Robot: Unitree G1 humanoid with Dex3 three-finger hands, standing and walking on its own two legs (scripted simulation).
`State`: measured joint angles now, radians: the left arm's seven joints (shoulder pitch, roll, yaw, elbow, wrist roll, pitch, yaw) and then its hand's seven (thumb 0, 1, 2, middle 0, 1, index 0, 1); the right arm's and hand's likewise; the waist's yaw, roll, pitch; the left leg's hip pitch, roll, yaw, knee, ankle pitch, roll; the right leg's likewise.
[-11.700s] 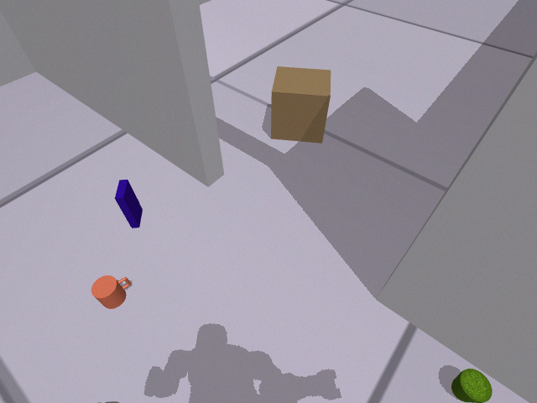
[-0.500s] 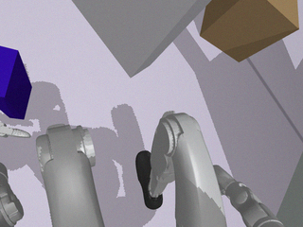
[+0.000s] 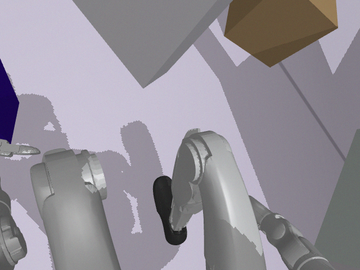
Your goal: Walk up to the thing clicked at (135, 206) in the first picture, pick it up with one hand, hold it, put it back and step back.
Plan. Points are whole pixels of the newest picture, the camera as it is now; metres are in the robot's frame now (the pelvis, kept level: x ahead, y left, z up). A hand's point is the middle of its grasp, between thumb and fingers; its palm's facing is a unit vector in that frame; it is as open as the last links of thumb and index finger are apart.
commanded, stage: rest palm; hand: left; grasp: from the side
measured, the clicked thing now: out of the picture +0.44 +0.29 -0.18
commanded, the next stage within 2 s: close in 0.42 s
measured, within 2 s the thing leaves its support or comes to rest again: neither
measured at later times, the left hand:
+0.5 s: hand out of the picture +0.42 +0.28 -0.16, palm faces +0.36 -0.93 -0.01, open 16.3 cm
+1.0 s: hand out of the picture +0.43 +0.28 -0.17, palm faces +0.38 -0.93 +0.01, open 9.3 cm
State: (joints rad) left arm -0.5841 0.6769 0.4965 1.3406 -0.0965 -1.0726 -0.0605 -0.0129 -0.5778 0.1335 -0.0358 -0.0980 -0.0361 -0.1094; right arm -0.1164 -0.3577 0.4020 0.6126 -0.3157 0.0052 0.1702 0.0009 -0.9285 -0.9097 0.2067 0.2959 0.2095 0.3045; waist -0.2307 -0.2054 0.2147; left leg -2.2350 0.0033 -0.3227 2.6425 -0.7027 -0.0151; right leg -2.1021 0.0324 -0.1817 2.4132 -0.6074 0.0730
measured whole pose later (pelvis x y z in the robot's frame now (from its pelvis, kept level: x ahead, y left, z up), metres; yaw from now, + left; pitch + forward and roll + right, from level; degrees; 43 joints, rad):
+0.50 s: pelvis +0.00 +0.00 +0.00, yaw -1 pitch +14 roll -16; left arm -0.62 0.73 0.48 1.38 -0.05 -1.09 0.03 -0.01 -0.29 0.24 -0.03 -0.08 -0.02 -0.10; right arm -0.15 -0.36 0.44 0.60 -0.34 0.02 0.17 0.00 -0.90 -0.91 0.21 0.30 0.21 0.30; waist -0.24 -0.23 0.25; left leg -2.23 0.01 -0.35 2.65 -0.71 -0.02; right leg -2.09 0.04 -0.20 2.40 -0.60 0.08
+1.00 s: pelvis +0.00 +0.01 +0.00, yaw -2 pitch +14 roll -18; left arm -0.66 0.80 0.50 1.43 -0.06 -1.10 0.03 0.00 0.33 0.58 -0.47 -0.46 -0.46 -0.47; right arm -0.15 -0.36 0.49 0.58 -0.35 0.03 0.16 0.00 -0.87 -0.90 0.21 0.30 0.21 0.30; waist -0.26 -0.26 0.28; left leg -2.22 0.01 -0.37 2.66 -0.72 -0.01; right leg -2.07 0.06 -0.22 2.38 -0.60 0.08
